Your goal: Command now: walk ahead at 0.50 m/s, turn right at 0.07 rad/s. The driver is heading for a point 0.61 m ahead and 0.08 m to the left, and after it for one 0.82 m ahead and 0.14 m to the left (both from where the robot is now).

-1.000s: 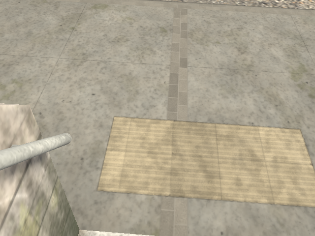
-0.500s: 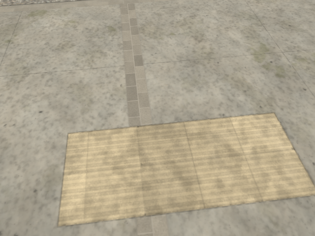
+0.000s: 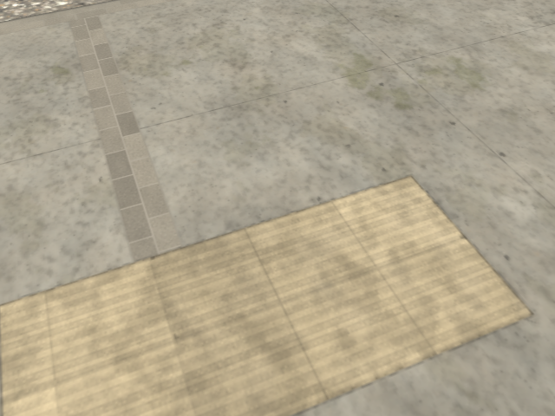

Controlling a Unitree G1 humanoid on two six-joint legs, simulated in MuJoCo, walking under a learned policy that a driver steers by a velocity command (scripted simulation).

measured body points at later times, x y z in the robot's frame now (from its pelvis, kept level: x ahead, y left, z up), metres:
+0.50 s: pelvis +0.32 +0.00 -0.25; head +0.31 +0.01 +0.20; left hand +0.18 +0.17 -0.40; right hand +0.47 -0.22 -0.38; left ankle +0.49 +0.16 -0.95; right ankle +0.16 -0.11 -0.88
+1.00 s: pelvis +0.64 +0.05 -0.39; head +0.65 +0.04 +0.06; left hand +0.74 +0.36 -0.46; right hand +0.79 -0.16 -0.53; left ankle +0.50 +0.16 -1.05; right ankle +0.75 -0.03 -1.10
